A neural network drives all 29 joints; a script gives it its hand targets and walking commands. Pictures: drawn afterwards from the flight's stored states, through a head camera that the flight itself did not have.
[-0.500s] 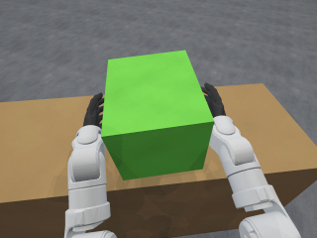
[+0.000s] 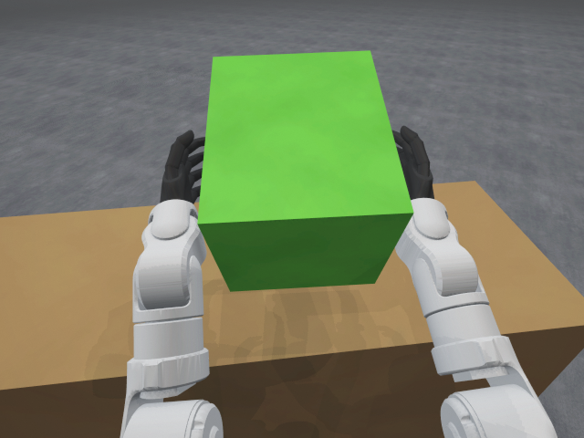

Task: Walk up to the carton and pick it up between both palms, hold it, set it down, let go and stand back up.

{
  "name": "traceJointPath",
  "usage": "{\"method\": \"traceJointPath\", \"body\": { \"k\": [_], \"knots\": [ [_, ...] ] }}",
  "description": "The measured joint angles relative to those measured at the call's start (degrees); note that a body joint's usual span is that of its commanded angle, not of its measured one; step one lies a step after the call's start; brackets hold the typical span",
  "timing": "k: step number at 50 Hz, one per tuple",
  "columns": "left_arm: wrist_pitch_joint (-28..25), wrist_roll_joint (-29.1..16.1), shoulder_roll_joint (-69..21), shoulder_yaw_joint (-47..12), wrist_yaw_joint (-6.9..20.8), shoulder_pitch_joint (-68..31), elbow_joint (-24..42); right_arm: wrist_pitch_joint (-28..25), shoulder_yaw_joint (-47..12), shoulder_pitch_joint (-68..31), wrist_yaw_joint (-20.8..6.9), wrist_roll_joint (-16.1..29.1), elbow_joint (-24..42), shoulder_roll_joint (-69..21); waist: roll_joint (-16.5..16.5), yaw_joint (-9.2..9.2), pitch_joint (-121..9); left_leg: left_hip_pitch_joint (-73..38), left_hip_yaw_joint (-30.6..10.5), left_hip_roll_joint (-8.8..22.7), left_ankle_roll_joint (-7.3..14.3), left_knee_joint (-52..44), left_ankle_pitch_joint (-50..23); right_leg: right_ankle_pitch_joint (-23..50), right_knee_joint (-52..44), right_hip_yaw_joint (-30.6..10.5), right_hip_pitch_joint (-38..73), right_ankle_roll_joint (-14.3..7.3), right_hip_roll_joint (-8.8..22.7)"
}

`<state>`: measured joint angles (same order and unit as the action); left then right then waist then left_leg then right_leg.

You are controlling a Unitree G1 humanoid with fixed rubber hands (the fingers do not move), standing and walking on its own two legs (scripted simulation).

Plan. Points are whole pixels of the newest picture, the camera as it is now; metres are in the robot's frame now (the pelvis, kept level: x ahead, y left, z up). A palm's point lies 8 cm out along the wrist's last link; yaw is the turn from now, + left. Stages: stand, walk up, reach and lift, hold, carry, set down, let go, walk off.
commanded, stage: hold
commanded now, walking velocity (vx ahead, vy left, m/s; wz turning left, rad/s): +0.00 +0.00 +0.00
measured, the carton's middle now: (297, 175) +0.38 +0.00 +0.23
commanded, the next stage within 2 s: none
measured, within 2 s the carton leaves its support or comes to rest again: neither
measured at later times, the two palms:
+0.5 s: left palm (178, 221) +0.36 +0.16 +0.18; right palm (392, 205) +0.37 -0.13 +0.18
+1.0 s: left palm (183, 245) +0.34 +0.16 +0.16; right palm (392, 228) +0.36 -0.13 +0.15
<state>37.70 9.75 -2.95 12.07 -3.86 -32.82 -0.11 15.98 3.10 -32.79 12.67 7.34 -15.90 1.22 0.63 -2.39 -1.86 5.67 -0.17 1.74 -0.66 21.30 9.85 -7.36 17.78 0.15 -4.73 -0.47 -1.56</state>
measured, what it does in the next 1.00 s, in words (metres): stands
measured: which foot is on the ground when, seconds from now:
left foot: down 0.00-1.00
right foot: down 0.00-1.00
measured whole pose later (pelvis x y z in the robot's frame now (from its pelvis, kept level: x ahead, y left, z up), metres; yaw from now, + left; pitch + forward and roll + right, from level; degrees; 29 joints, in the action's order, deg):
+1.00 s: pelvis +0.00 +0.00 +0.00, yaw +0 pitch -7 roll -1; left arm 46.0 16.4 -2.9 12.7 1.8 -27.8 0.8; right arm 24.4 -0.9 -31.3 13.5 7.4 -17.3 1.2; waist 0.8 -2.5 4.2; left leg 4.1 -0.2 1.7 -0.9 20.8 9.8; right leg -7.2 17.1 0.2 -3.1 -0.5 -1.5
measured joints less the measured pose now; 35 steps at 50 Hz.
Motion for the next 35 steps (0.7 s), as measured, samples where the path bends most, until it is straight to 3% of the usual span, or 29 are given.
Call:
{"method": "traceJointPath", "body": {
  "k": [5,8,10,12,15,18,20,25,29,35],
  "knots": [
    [4.1,11.1,0.0,2.6,8.1,-3.6,-10.7,6.2,1.3,-2.8,-0.9,0.0,-9.1,0.0,0.0,0.02,-2.5,-0.8,0.0,0.0,0.0,-0.4,0.4,-0.5,-0.5,0.0,0.8,0.0,0.0],
    [7.1,13.1,0.0,3.9,10.5,-2.6,-12.9,8.8,-0.2,-2.8,-1.0,0.0,-12.8,0.0,0.1,0.02,-1.0,-0.8,0.0,0.0,0.0,-0.7,0.2,-0.1,-0.8,0.0,0.8,0.0,0.0],
    [7.1,12.9,0.0,4.0,10.0,-1.5,-12.4,8.5,-1.6,-2.8,-0.4,0.0,-13.0,0.0,0.1,0.02,1.3,-0.8,0.0,0.0,0.0,-0.7,0.1,0.1,-0.9,0.0,0.8,0.0,0.0],
    [6.5,9.9,0.0,3.8,7.8,0.5,-8.5,7.1,-2.9,-2.6,0.2,0.0,-10.9,0.0,0.1,0.02,3.5,-0.8,0.0,0.0,0.0,-0.7,-0.1,0.2,-0.9,0.0,0.9,0.0,0.0],
    [3.9,3.2,0.0,2.5,3.1,3.6,1.1,4.1,-3.6,-1.7,0.4,0.0,-3.2,0.0,0.1,0.01,5.1,-0.8,0.0,0.0,0.0,-0.7,-0.1,0.2,-0.8,0.0,0.9,0.0,0.0],
    [0.5,0.4,0.0,1.9,1.3,3.9,7.0,1.0,-3.3,-1.7,0.5,0.0,2.7,0.0,0.1,0.0,4.1,-0.8,0.0,0.0,-0.1,-0.7,0.2,-0.2,-0.8,0.0,0.9,0.0,0.0],
    [0.2,1.4,0.0,1.9,2.0,3.0,5.7,0.6,-2.8,-1.7,0.5,0.0,2.2,0.0,0.1,0.0,2.1,-0.8,0.0,0.0,-0.1,-0.7,0.6,-0.5,-0.8,0.0,0.9,0.0,0.0],
    [5.6,10.6,0.0,2.5,8.7,1.4,-4.5,7.7,-2.3,-1.6,0.2,0.0,-5.8,0.0,0.1,0.01,0.7,-1.1,0.0,0.0,-0.1,-0.7,0.9,-0.6,-1.1,0.0,1.3,0.0,0.0],
    [7.4,10.9,0.0,2.6,9.1,3.7,-4.4,9.4,-4.0,-1.3,0.3,0.0,-7.2,0.0,0.2,0.02,4.2,-1.1,0.0,0.0,-0.1,-0.7,0.6,-0.2,-1.3,0.0,1.4,0.0,0.0],
    [4.2,-0.7,0.0,0.6,0.5,7.4,14.2,2.9,-5.3,1.6,1.0,0.0,8.0,0.0,0.2,0.0,6.8,-1.1,0.0,0.0,-0.2,-0.4,0.5,-0.4,-0.5,0.0,1.2,0.0,0.0]
  ]
}}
